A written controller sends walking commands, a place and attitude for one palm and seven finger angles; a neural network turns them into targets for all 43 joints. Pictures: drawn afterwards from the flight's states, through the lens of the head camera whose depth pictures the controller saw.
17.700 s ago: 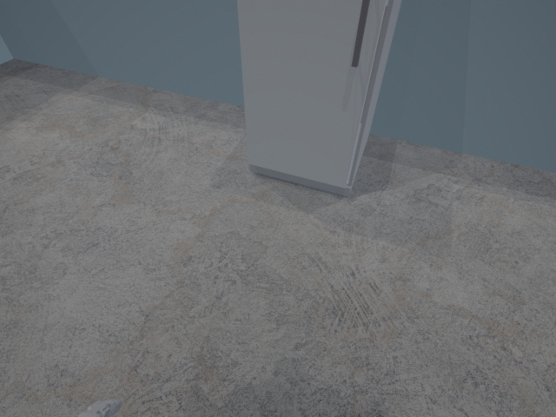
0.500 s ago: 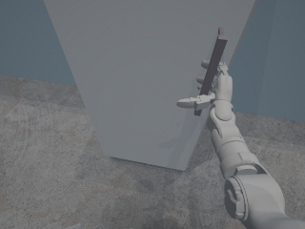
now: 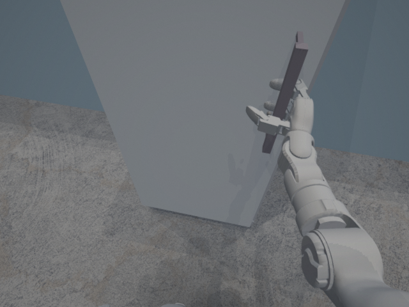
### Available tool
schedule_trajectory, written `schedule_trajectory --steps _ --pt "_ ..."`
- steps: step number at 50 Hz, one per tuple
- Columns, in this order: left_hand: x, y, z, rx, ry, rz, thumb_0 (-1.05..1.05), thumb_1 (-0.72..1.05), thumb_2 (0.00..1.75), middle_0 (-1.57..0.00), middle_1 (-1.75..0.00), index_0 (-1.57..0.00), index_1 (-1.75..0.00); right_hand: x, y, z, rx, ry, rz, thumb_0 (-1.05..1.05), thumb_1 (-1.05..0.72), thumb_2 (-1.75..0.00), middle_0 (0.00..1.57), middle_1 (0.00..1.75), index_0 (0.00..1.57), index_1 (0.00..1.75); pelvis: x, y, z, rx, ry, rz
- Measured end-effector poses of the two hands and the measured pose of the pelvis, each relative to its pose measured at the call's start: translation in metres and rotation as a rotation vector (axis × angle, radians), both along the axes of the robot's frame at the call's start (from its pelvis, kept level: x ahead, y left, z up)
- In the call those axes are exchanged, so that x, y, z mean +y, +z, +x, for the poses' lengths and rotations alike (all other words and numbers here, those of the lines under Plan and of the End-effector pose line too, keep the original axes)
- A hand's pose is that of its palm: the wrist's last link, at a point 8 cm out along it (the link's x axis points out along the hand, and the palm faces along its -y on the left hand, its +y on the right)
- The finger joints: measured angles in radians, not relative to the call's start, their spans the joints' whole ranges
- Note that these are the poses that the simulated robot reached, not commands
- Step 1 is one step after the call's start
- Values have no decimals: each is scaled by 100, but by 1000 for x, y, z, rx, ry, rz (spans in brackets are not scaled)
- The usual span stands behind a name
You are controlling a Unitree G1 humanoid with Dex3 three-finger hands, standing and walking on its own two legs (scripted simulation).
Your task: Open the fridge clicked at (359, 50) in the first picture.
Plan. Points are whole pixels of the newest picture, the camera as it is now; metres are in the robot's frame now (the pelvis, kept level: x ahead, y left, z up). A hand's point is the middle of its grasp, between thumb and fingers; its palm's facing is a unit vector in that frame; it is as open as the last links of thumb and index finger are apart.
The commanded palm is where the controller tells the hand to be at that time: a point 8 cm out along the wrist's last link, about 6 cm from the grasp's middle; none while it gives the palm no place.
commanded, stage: grip the handle and tug to test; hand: right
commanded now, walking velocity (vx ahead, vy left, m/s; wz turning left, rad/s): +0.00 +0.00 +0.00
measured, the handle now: (280, 101) +0.53 -0.06 +0.12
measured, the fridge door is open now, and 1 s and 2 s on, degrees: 0 0 25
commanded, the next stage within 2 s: pull the door a little, standing still in 0.96 s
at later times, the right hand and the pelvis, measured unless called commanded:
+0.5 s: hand (270, 113) +0.47 -0.04 +0.13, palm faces +0.05 +1.00 -0.01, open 5.6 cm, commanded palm +0.44 -0.09 +0.13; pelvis +0.01 +0.01 +0.00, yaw +0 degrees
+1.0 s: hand (269, 115) +0.47 -0.04 +0.13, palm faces +0.04 +1.00 -0.01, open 5.7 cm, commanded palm +0.42 -0.07 +0.13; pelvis +0.03 +0.01 +0.01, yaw +1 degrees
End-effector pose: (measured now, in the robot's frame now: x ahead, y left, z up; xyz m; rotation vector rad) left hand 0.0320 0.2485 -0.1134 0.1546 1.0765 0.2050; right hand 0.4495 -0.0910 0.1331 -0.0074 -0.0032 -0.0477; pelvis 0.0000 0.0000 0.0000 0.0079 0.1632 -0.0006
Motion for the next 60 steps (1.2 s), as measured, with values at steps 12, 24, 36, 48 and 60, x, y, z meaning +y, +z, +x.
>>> schedule_trajectory --steps 12,24,36,48,60 --pt "2 2 8 -16 0 -4 1 90 90 -20 -30 -20 -30 -2 1 -1 -1 -5 -2 1 -71 -82 41 137 39 137 2 2 4 -6 1 0" --pt "8 6 22 -39 -13 9 1 90 90 -20 -30 -20 -30 -2 1 -1 2 0 2 1 -73 -82 39 137 39 138 6 3 6 -9 -3 -1" --pt "9 7 25 -49 1 2 1 90 90 -20 -30 -20 -30 -1 1 -2 5 2 5 1 -74 -81 38 138 38 139 7 4 8 -12 3 -3" --pt "6 8 40 -58 8 -22 1 90 90 -20 -30 -20 -30 0 2 -4 4 2 -5 1 -76 -79 34 139 33 140 8 8 24 -17 14 -7" --pt "10 16 86 -94 -40 -6 1 90 90 -20 -30 -20 -30 -1 3 -7 17 11 -6 1 -74 -80 35 137 35 140 11 11 37 -30 -3 -10"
